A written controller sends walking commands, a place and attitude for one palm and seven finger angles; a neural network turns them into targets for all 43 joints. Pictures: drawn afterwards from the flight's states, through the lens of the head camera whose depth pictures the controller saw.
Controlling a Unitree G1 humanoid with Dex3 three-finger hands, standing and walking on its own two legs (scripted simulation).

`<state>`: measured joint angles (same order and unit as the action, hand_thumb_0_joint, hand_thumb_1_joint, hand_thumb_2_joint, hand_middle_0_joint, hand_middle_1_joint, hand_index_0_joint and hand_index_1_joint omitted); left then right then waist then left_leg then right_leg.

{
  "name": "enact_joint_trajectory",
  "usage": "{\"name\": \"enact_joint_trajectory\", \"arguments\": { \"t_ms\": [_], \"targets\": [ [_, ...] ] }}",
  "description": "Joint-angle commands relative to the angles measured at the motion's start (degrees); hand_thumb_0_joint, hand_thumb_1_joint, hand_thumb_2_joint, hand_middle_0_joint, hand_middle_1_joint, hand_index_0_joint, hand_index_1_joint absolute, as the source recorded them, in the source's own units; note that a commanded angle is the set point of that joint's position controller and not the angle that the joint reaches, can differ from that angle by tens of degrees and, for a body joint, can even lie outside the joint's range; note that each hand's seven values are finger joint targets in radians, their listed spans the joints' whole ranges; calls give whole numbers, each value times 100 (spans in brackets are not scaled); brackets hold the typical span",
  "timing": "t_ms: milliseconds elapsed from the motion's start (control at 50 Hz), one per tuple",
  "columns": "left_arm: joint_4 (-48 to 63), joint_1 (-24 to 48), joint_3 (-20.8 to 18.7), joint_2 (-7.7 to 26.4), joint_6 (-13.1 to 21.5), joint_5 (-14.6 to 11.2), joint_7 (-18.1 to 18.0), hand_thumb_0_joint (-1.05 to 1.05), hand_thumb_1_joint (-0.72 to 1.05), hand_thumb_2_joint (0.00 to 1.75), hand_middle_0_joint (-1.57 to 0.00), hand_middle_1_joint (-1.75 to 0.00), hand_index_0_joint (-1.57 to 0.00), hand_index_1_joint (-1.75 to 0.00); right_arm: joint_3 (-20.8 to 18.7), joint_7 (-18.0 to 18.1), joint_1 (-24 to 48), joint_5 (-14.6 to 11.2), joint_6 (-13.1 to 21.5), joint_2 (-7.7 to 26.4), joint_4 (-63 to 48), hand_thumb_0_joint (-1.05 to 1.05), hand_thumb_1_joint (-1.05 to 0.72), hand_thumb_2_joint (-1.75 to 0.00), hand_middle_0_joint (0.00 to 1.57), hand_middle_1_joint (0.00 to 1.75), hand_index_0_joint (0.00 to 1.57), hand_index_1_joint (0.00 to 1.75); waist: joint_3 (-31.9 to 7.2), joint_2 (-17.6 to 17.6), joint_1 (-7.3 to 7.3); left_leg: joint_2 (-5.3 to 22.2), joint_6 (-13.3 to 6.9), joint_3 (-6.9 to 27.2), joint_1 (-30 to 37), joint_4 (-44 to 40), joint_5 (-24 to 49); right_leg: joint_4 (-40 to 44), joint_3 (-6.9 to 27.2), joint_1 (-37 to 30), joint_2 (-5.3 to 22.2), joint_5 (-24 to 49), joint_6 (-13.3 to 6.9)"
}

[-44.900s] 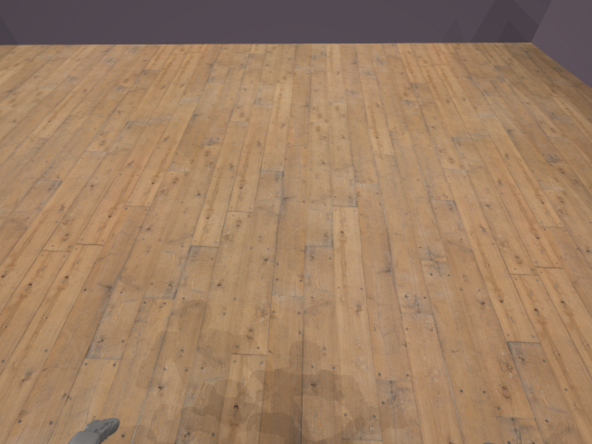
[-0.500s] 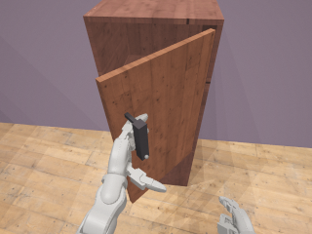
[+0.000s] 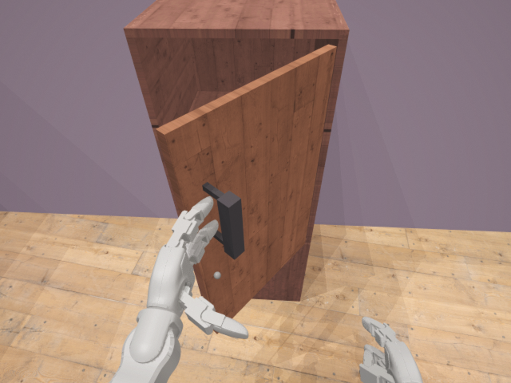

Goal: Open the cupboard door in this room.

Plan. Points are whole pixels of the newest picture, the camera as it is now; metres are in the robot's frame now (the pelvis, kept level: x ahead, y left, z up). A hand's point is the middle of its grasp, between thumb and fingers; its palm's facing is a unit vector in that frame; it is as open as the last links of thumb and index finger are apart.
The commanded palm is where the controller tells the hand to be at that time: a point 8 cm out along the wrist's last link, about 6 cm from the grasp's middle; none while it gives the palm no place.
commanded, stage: slide the hand sideways off the handle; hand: left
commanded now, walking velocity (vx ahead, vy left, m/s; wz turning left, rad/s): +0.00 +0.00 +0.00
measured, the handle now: (222, 220) +0.34 +0.07 +0.11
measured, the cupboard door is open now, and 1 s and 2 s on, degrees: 51 49 49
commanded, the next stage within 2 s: draw the hand back to the body in 0.56 s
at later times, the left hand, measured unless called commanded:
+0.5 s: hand (180, 296) +0.21 +0.11 +0.10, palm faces +0.00 -1.00 -0.03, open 16.2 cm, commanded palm +0.18 +0.17 +0.10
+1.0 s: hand (138, 299) +0.20 +0.16 +0.12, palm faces -0.01 -1.00 -0.05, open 16.3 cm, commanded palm +0.17 +0.21 +0.13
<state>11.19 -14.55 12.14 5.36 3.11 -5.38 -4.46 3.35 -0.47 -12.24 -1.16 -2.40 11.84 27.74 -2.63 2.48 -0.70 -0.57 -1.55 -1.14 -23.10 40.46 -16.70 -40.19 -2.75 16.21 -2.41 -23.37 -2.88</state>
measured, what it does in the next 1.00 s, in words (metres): stands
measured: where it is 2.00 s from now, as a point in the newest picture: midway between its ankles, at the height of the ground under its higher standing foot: outside the picture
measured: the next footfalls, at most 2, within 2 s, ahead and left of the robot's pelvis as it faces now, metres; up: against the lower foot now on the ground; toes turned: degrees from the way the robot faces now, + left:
none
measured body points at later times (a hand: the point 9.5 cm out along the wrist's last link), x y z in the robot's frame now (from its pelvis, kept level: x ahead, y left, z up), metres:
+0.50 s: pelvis +0.03 -0.02 +0.00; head +0.01 -0.04 +0.45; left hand +0.21 +0.17 +0.10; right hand +0.21 -0.24 -0.07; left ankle +0.05 +0.10 -0.72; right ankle -0.02 -0.09 -0.72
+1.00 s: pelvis +0.02 +0.00 -0.01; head +0.00 -0.02 +0.44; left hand +0.19 +0.21 +0.12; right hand +0.20 -0.22 -0.07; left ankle +0.05 +0.10 -0.72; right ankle -0.02 -0.09 -0.72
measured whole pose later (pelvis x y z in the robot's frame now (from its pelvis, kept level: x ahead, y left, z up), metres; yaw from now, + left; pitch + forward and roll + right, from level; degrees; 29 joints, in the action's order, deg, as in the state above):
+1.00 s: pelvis +0.02 +0.00 -0.01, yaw +1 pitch +2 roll -1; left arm 22.9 -31.0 -6.0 13.4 5.1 -16.3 11.3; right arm 3.1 3.0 -15.8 -3.2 7.6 13.4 28.1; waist -6.0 3.4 1.0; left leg -0.4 -1.2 0.5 -26.3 44.2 -19.7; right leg -41.7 -4.3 17.9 -2.9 -25.7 -3.0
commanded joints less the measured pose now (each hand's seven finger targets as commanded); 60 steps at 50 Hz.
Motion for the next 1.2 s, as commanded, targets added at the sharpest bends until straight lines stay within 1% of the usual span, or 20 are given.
{"name": "enact_joint_trajectory", "arguments": {
  "t_ms": [0,20,120,280,340,420,500,560,580,640,680,720,780,800,880,960,1040,1140,1160,1180],
  "targets": [
    [1353,615,-614,260,430,-134,23,0,-50,30,-15,-30,-15,-30,-185,105,912,2,408,505,-1072,0,-90,-90,20,30,20,30,-473,-505,144,16,-52,236,732,-602,81,1029,233,592,125,579,154],
    [1286,651,-696,317,423,-144,44,0,-50,30,-15,-30,-15,-30,-178,127,899,9,412,511,-1043,0,-90,-90,20,30,20,30,-395,-623,117,6,-51,237,672,-598,29,1059,255,607,133,509,168],
    [1516,171,-831,398,510,-198,218,0,-50,30,-15,-30,-15,-30,-189,130,823,-1,521,502,-1073,0,-90,-90,20,30,20,30,-465,-282,176,-16,-45,190,697,-515,255,980,297,543,157,888,174],
    [1859,-540,-1165,685,625,-384,567,0,-50,30,-15,-30,-15,-30,-238,166,608,-23,706,576,-1136,0,-90,-90,20,30,20,30,-485,-432,135,-36,-69,202,548,-299,499,867,373,494,195,1631,293],
    [2044,-822,-1395,814,752,-473,718,0,-50,30,-15,-30,-15,-30,-263,195,514,-28,783,581,-1138,0,-90,-90,20,30,20,30,-709,-551,147,-59,-68,205,493,-175,684,752,459,368,263,2226,377],
    [2276,-1519,-1522,844,893,-661,995,0,-50,30,-15,-30,-15,-30,-291,180,415,-66,867,593,-1178,0,-90,-90,20,30,20,30,-860,-373,206,-80,-58,185,450,-61,987,541,418,219,292,3077,447],
    [2458,-1751,-1546,894,1036,-766,1242,0,-50,30,-15,-30,-15,-30,-341,196,318,-83,969,636,-1179,0,-90,-90,20,30,20,30,-785,-404,105,-87,-73,223,348,102,1040,482,461,373,318,3289,537],
    [2502,-1501,-1324,791,1161,-810,1400,0,-50,30,-15,-30,-15,-30,-352,230,252,-99,1074,674,-1168,0,-90,-90,20,30,20,30,-546,-310,-33,-89,-79,282,282,172,855,504,434,736,291,2802,510],
    [2506,-1361,-1234,747,1193,-830,1424,0,-50,30,-15,-30,-15,-30,-352,241,235,-80,1125,693,-1162,0,-90,-90,20,30,20,30,-463,-507,-102,-86,-89,323,226,227,760,548,480,817,299,2637,538],
    [2356,-1459,-1389,879,1256,-826,1460,0,-50,30,-15,-30,-15,-30,-373,273,223,-85,1190,712,-1142,0,-90,-90,20,30,20,30,-605,-488,-5,-91,-76,344,136,241,615,537,500,852,315,2248,480],
    [2297,-1348,-1742,1208,1245,-796,1385,0,-50,30,-15,-30,-15,-30,-381,307,250,-92,1204,712,-1067,0,-90,-90,20,30,20,30,-639,-445,62,-84,-71,335,114,255,577,576,573,800,320,2023,452],
    [2331,-1337,-1807,1205,1184,-797,1339,0,-50,30,-15,-30,-15,-30,-347,319,325,-107,1214,663,-1110,0,-90,-90,20,30,20,30,-694,-256,136,-84,-67,312,153,168,531,586,525,742,317,1806,400],
    [2306,-1427,-2101,1347,1022,-896,1295,0,-50,30,-15,-30,-15,-30,-323,340,410,-131,1232,655,-1095,0,-90,-90,20,30,20,30,-784,-341,253,-63,-67,338,200,75,568,621,459,574,272,1732,356],
    [2305,-1461,-2017,1220,959,-951,1339,0,-50,30,-15,-30,-15,-30,-302,348,457,-152,1249,642,-1121,0,-90,-90,20,30,20,30,-735,-360,237,-59,-66,324,234,36,580,634,428,594,266,1796,370],
    [2355,-1424,-2151,1326,688,-1150,1508,0,-50,30,-15,-30,-15,-30,-267,393,496,-184,1332,683,-1076,0,-90,-90,20,30,20,30,-627,-295,250,-39,-64,361,301,-47,633,705,354,535,230,1873,377],
    [2532,-1124,-2123,1389,473,-1174,1636,0,-50,30,-15,-30,-15,-30,-255,443,469,-207,1425,743,-1035,0,-90,-90,20,30,20,30,-438,-45,192,-12,-79,389,500,-211,580,769,183,762,130,1461,301],
    [2640,-1171,-2292,1492,343,-1192,1626,0,-50,30,-15,-30,-15,-30,-238,453,492,-203,1507,742,-999,0,-90,-90,20,30,20,30,-433,-34,262,-6,-66,442,589,-370,526,789,50,726,80,1217,239],
    [2655,-987,-2583,1649,202,-1256,1605,0,-32,37,-16,-30,-16,-30,-229,484,555,-217,1561,758,-925,0,-90,-90,20,30,20,30,-359,-57,289,14,-53,490,676,-524,357,904,-18,728,33,907,211],
    [3198,-536,-2587,2229,369,-440,824,0,-29,39,-16,-30,-16,-30,-188,610,724,-117,1480,653,-915,0,-90,-90,20,30,20,30,-85,-30,410,47,-19,492,729,-749,161,1407,342,688,163,663,135],
    [2949,-863,-2576,2005,341,-358,466,0,-26,40,-16,-30,-16,-30,-170,664,674,-54,1461,602,-834,0,-90,-90,20,30,20,30,181,-136,329,48,-5,448,781,-792,28,1683,384,737,217,360,131]
  ]
}}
